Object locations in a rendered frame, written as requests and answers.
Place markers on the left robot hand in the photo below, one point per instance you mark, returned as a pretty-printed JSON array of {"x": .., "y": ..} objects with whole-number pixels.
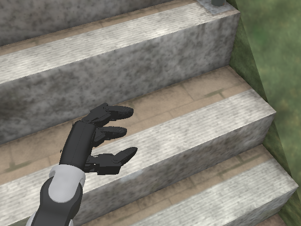
[{"x": 91, "y": 132}]

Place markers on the left robot forearm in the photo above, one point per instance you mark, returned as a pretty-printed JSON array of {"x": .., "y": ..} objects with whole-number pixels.
[{"x": 60, "y": 197}]

